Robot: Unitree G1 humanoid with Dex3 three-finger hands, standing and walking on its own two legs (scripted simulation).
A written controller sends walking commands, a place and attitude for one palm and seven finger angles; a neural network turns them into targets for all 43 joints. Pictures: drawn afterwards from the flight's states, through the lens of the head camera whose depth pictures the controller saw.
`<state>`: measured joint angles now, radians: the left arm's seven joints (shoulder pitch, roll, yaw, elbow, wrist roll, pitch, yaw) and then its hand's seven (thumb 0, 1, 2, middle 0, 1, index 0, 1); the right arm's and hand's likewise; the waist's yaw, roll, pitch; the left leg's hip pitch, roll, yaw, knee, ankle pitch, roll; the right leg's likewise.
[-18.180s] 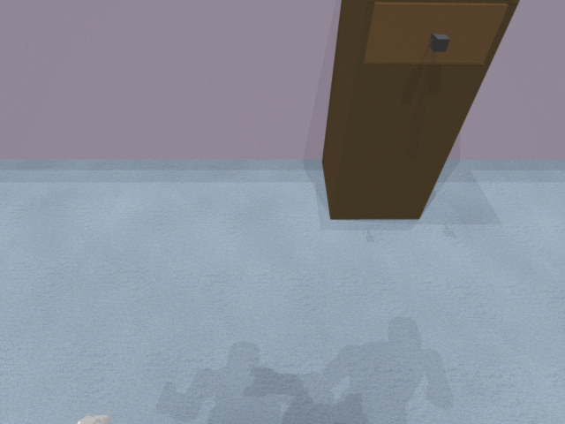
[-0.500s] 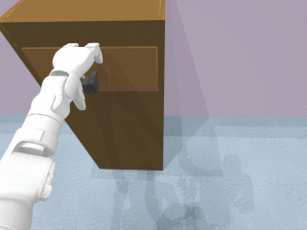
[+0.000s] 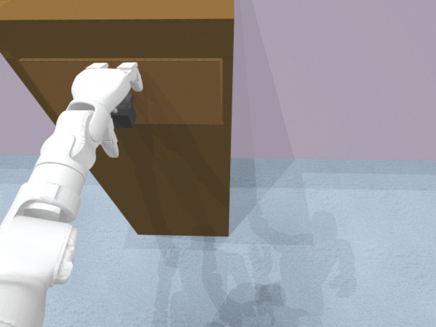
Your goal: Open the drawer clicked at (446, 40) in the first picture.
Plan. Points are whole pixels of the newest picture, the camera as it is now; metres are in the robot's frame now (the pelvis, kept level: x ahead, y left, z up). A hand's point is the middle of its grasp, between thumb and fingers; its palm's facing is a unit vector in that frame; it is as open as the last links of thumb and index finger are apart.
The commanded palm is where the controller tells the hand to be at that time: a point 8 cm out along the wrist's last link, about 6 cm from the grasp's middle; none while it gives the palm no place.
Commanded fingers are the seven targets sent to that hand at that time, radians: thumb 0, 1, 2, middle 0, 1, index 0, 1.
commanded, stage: lower the fingers behind the handle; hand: left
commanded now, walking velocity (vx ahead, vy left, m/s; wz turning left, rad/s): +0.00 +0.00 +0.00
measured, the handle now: (126, 108) +0.52 +0.19 +0.09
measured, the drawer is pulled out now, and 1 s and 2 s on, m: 0.00 0.00 0.00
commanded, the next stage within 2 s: close the thumb around the handle in 1.24 s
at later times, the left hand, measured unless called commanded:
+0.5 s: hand (115, 125) +0.47 +0.20 +0.10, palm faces -0.02 -0.01 -1.00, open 13.8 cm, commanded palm +0.45 +0.20 +0.15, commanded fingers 0.00 -0.50 0.30 -0.30 -1.20 -0.30 -1.20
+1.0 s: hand (125, 129) +0.48 +0.19 +0.08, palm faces -0.02 -0.01 -1.00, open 13.8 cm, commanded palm +0.46 +0.20 +0.13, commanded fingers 0.00 -0.50 0.30 -0.30 -1.20 -0.30 -1.20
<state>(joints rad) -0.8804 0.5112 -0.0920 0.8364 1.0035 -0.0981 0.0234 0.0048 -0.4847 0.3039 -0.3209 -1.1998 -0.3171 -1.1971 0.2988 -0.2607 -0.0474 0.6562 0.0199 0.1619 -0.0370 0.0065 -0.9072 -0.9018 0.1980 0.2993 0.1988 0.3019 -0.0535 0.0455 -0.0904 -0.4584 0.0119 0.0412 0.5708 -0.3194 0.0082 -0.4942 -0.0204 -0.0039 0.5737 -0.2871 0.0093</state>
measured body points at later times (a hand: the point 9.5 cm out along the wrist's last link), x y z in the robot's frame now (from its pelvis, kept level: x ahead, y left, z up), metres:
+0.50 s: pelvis -0.01 +0.00 +0.00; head +0.05 -0.02 +0.44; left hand +0.46 +0.20 +0.16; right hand +0.06 -0.27 -0.14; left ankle -0.03 +0.11 -0.73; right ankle -0.01 -0.13 -0.73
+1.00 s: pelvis -0.01 +0.00 -0.01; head +0.06 -0.02 +0.44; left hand +0.47 +0.19 +0.13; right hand +0.01 -0.28 -0.14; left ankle -0.03 +0.11 -0.73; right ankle -0.01 -0.13 -0.73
